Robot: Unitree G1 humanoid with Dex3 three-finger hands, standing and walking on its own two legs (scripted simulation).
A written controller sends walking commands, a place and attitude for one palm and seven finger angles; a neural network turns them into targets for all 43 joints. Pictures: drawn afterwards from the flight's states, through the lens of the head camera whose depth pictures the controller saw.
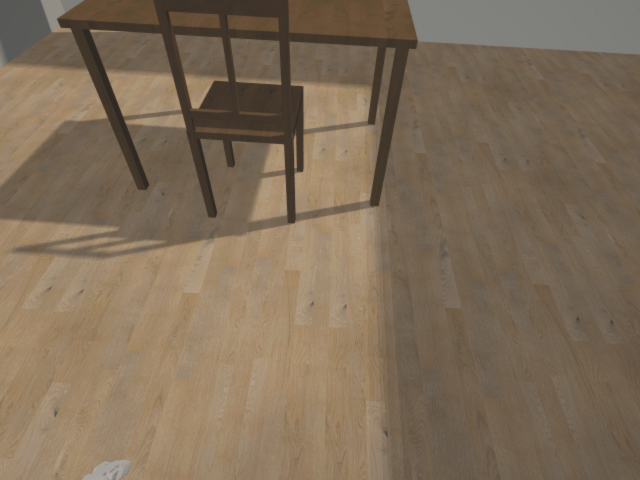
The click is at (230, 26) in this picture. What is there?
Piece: chair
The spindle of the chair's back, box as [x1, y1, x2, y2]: [219, 14, 239, 113]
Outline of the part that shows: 219,14 233,113 238,113 239,107 226,15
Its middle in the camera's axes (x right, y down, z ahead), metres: -0.29 -0.55 +1.24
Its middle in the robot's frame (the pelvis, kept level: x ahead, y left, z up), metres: +1.28 +0.35 -0.08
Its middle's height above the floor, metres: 0.69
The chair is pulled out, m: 0.00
